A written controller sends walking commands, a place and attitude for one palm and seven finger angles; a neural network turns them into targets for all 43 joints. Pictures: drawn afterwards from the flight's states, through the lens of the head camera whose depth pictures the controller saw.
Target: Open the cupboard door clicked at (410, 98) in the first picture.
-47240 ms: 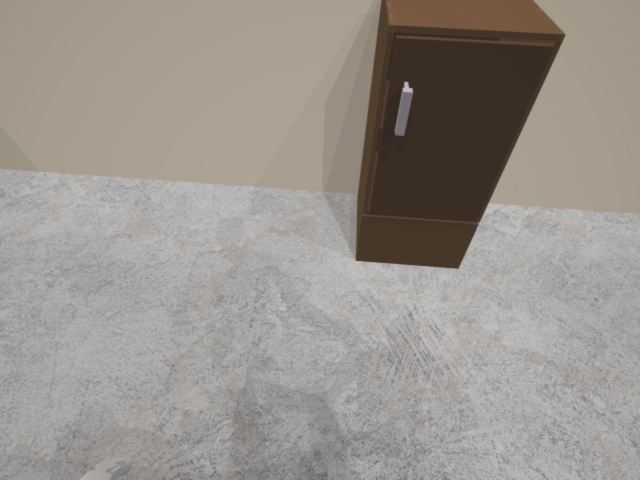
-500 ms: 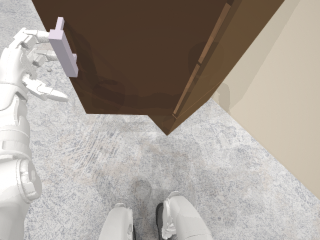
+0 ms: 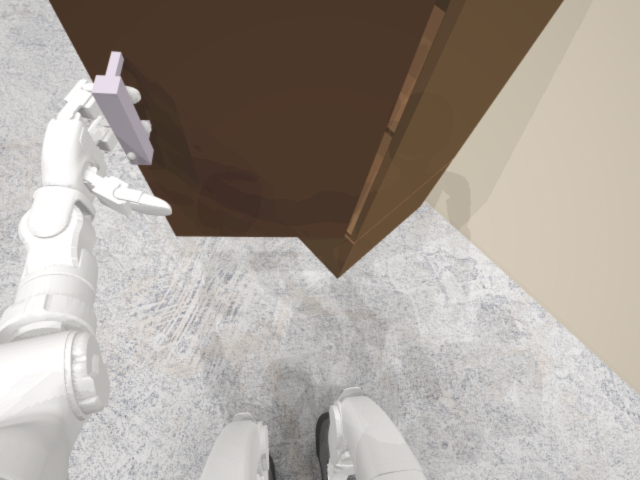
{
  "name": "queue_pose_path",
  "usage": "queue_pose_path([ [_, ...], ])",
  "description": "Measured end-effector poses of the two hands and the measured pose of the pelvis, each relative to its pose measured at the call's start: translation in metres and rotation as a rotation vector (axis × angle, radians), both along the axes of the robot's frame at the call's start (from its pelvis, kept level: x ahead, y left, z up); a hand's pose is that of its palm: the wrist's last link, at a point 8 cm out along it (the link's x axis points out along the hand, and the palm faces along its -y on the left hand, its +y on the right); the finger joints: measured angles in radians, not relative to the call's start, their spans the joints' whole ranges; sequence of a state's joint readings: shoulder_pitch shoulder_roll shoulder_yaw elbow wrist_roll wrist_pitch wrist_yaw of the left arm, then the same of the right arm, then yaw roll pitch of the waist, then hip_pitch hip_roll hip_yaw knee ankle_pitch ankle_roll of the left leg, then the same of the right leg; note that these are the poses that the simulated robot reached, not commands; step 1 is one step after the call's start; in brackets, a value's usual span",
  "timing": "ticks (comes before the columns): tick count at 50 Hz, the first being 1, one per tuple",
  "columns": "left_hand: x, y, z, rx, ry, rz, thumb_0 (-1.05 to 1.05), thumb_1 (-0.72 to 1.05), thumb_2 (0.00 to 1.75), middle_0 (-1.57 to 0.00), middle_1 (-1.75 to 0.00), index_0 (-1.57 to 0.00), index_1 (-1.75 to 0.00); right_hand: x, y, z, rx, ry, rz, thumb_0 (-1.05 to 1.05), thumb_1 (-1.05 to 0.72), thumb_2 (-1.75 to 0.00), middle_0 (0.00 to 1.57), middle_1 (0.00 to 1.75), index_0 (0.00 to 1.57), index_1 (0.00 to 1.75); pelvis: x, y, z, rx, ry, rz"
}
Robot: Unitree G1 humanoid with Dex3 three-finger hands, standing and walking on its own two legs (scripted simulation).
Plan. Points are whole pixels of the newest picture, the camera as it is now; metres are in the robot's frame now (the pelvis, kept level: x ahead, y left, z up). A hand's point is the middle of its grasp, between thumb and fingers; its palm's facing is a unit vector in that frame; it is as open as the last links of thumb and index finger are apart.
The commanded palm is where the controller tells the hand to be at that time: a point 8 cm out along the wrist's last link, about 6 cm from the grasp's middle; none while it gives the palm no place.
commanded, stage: slide the fingers in behind the handle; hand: left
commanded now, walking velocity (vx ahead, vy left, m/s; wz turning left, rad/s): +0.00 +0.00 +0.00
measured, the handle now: (129, 111) +0.56 +0.20 +0.05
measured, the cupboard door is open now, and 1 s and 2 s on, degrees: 49 50 67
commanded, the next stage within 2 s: close the thumb around the handle in 0.60 s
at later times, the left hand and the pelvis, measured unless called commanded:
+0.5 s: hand (141, 155) +0.49 +0.18 +0.04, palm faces -0.05 -1.00 -0.03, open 14.1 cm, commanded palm +0.47 +0.22 +0.04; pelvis +0.00 +0.00 +0.00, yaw +0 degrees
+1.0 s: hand (140, 158) +0.49 +0.18 +0.04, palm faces -0.06 -1.00 -0.02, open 11.6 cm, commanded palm +0.47 +0.23 +0.04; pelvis +0.00 +0.01 +0.00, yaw +0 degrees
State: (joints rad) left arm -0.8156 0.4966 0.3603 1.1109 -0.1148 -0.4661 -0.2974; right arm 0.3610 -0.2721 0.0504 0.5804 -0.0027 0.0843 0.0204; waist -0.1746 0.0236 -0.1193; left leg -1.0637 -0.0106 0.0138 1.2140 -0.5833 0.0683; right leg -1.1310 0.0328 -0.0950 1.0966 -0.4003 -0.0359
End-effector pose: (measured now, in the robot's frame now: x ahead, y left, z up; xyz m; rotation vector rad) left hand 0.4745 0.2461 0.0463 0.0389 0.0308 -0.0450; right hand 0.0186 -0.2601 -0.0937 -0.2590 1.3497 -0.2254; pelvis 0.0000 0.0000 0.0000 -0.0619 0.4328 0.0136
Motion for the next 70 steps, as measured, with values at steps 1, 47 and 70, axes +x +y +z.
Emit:
queue_pose_path([
  [1, 0.0, 0.0, 0.0, -0.001, 0.0, 0.002, -0.01, -0.5, 0.3, -0.26, -1.19, -0.29, -1.2, 0.0, -0.001, 0.0, -0.001, 0.001, 0.002, 0.0, -0.91, -0.9, 0.21, 0.3, 0.2, 0.3, 0.0, -0.001, 0.0, 0.0, 0.0, 0.001],
  [47, -0.001, -0.01, -0.002, -0.017, -0.003, -0.017, -0.01, -0.25, 0.41, -0.3, -1.21, -0.28, -1.23, 0.008, 0.006, 0.001, 0.007, -0.013, -0.001, 0.0, -0.91, -0.9, 0.21, 0.3, 0.2, 0.3, 0.005, 0.006, 0.002, -0.003, -0.005, 0.0],
  [70, 0.004, -0.009, -0.003, -0.025, -0.009, -0.017, 0.01, 0.66, 0.8, -0.35, -1.31, -0.34, -1.34, 0.002, 0.006, -0.003, -0.002, 0.0, 0.005, 0.0, -0.91, -0.9, 0.21, 0.3, 0.2, 0.3, 0.0, 0.006, -0.002, -0.005, 0.003, 0.005],
])
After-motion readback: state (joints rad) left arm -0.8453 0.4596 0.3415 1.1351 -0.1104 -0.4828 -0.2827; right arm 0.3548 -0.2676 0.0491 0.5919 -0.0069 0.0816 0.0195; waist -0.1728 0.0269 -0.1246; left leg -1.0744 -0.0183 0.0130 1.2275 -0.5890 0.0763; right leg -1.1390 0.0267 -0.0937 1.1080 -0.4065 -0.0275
